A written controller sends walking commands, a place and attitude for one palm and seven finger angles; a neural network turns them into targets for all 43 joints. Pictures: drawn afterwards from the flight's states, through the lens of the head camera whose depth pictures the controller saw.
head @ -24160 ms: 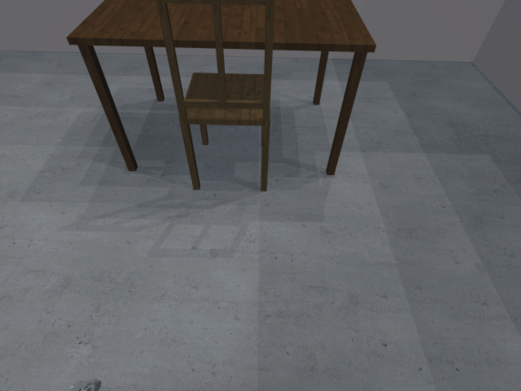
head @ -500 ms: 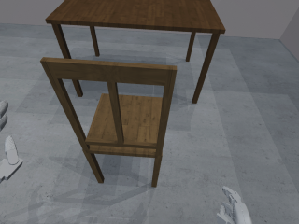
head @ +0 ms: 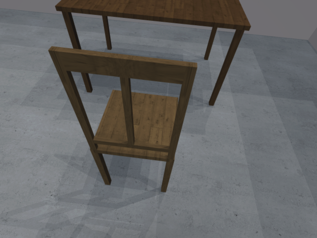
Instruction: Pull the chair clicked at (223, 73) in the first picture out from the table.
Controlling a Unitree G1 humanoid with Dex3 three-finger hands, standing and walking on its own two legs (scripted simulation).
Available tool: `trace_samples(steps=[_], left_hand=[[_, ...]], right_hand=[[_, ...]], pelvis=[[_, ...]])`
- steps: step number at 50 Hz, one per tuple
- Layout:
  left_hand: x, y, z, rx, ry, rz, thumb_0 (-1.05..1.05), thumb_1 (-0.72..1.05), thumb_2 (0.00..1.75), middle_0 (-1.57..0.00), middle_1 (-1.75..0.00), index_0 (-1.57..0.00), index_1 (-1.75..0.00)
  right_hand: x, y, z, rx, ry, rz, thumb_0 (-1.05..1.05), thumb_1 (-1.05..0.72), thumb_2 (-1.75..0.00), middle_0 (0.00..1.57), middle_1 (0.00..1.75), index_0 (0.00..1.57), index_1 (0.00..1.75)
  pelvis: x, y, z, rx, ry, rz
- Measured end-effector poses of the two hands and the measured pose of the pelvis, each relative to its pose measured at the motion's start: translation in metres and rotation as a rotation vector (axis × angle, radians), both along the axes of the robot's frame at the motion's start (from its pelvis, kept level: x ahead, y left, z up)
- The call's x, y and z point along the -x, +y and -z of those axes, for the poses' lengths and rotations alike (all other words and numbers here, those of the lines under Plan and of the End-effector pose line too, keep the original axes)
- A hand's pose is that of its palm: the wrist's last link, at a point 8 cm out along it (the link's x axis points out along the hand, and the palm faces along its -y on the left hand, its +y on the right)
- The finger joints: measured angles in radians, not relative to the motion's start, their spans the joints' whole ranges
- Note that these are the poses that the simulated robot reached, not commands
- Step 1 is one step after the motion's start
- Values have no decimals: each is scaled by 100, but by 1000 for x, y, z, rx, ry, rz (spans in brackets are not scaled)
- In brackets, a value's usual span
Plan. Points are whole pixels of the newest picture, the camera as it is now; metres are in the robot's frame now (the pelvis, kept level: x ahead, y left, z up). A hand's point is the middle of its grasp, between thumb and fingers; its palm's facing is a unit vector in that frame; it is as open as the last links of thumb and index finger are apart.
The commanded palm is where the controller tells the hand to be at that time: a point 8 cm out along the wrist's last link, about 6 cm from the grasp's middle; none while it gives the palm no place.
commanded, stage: let the arm hang, fingers relaxed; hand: left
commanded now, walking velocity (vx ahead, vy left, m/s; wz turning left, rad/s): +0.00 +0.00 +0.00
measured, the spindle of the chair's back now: (128, 116) +0.50 +0.14 -0.06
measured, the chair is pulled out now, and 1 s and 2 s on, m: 0.68 0.68 0.68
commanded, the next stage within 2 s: look to check the result in 0.74 s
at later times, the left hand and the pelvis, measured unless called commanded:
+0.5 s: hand out of the picture -0.03 +0.14 -0.17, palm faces +0.05 -0.99 -0.17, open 7.3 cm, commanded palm none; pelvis -0.01 -0.01 +0.00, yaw +0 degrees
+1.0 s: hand out of the picture -0.03 +0.14 -0.17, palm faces +0.06 -0.98 -0.18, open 7.3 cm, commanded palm none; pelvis -0.01 -0.02 +0.00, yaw +0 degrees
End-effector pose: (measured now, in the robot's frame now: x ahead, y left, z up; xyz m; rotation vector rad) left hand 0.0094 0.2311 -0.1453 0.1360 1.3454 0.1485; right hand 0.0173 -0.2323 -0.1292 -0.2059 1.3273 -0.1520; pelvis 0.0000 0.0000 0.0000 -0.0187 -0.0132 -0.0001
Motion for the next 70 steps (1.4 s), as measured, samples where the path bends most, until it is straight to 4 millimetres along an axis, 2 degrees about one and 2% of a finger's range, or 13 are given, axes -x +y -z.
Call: trace_samples(steps=[3, 6, 9, 12, 17, 25, 30, 37, 53, 70], left_hand=[[38, 6, -4, -18, 107, -19, -2, 100, 89, -21, -30, -21, -30], [68, 9, -10, -37, 189, -35, -1, 97, 89, -20, -30, -20, -30], [86, 7, -15, -49, 236, -47, -1, 95, 89, -20, -30, -20, -30], [94, 2, -17, -50, 250, -52, 0, 93, 89, -20, -30, -20, -30], [86, -15, -13, -28, 216, -49, 0, 92, 89, -20, -30, -20, -30], [47, -42, -4, 22, 96, -39, 0, 91, 89, -20, -30, -20, -30], [31, -49, -2, 30, 60, -25, 0, 92, 89, -20, -30, -20, -30], [31, -45, -3, 15, 60, -35, 1, 92, 89, -20, -30, -20, -30], [45, -44, -4, 12, 107, -48, 0, 91, 89, -20, -30, -20, -30], [37, -46, -4, 17, 92, -44, 0, 91, 89, -20, -30, -20, -30]], right_hand=[[25, -2, 3, -4, 80, 18, 1, -92, -89, 20, 30, 20, 29], [42, 0, 6, -19, 126, 34, 1, -92, -89, 20, 30, 20, 29], [51, 3, 10, -40, 145, 45, 1, -92, -89, 19, 30, 20, 29], [54, 8, 15, -63, 145, 53, 1, -91, -89, 19, 30, 20, 29], [50, 16, 21, -98, 120, 59, 0, -91, -89, 19, 30, 20, 29], [45, 19, 24, -113, 94, 60, 1, -92, -89, 20, 30, 20, 29], [46, 16, 23, -109, 88, 70, 1, -92, -89, 19, 30, 20, 29], [48, 11, 21, -100, 97, 73, 1, -91, -89, 19, 30, 20, 29], [42, 5, 20, -86, 101, 60, 0, -91, -89, 19, 30, 20, 29], [39, 4, 19, -83, 100, 60, 1, -92, -89, 19, 30, 20, 29]], pelvis=[[1, -1, -1, 1, 1, -2], [2, -2, -2, -2, 0, -2], [3, -3, -2, -5, -3, -1], [3, -5, -2, -7, -7, 3], [5, -8, -1, -10, -12, 6], [5, -13, 0, -12, -18, 4], [5, -17, 0, -13, -20, 4], [6, -22, 0, -10, -21, -1], [6, -24, -1, -8, -19, -1], [3, -23, -1, -12, -18, 1]])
